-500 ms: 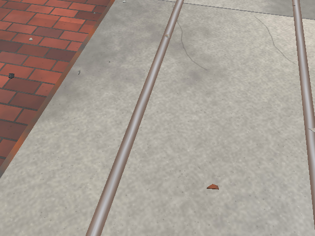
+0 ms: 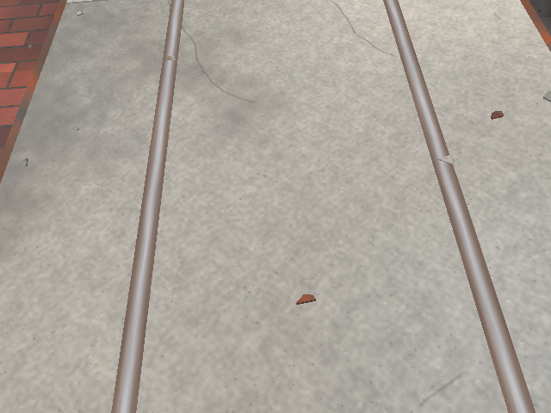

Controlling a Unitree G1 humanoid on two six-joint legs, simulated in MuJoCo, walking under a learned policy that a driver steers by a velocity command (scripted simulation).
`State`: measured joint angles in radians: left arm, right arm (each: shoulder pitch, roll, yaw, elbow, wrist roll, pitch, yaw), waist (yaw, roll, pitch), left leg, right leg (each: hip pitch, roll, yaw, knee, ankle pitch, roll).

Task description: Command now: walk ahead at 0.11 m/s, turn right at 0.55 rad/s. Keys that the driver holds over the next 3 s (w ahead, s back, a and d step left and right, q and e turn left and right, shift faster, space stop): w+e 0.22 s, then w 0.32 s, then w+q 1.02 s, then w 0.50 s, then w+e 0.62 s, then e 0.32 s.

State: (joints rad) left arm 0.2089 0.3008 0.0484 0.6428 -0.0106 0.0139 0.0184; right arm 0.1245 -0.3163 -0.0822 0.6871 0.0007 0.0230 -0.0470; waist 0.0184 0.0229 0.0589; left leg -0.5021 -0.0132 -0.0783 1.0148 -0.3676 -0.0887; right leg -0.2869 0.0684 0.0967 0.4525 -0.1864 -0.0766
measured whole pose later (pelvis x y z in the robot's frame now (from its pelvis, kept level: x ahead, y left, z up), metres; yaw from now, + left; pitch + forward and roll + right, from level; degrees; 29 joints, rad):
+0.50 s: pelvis +0.12 +0.01 +0.00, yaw -13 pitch +2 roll +0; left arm 0.19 0.31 0.05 0.63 -0.01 -0.05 -0.02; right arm 0.42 -0.26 -0.05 0.81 0.01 -0.08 -0.01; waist -0.08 -0.05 0.00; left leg -0.02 0.00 -0.01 0.27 -0.28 0.01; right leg -0.63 -0.05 0.05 0.85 -0.14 0.03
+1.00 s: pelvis +0.36 -0.10 +0.00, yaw -3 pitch +0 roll -2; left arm 0.34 0.28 0.07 0.80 0.01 -0.10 -0.01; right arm 0.17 -0.31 -0.06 0.71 0.02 -0.03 0.02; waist 0.07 0.05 0.03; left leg -0.69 0.10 -0.06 0.84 -0.01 0.00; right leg 0.02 0.04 -0.19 0.22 -0.25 -0.03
